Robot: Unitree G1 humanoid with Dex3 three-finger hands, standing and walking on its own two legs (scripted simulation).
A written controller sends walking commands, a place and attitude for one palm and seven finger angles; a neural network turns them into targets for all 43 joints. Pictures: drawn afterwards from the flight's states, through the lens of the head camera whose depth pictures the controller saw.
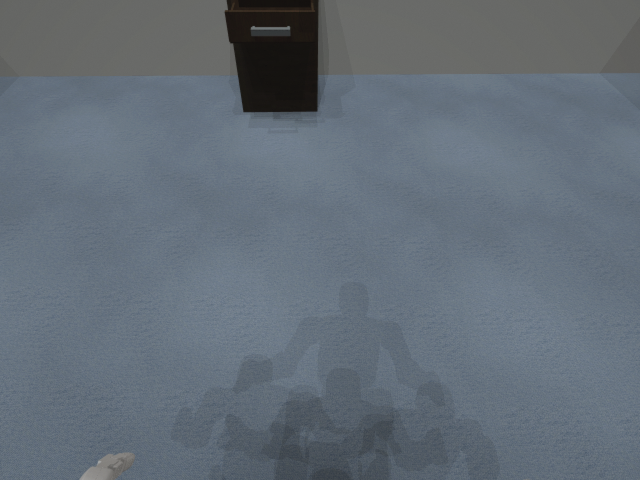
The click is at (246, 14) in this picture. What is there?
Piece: drawer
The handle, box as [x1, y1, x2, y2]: [251, 26, 289, 35]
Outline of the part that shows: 251,27 251,35 289,35 289,26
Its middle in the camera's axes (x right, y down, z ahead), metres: -0.22 -0.92 +1.69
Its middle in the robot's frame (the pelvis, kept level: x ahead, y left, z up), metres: +1.86 +0.30 -0.20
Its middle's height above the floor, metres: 0.56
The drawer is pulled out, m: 0.25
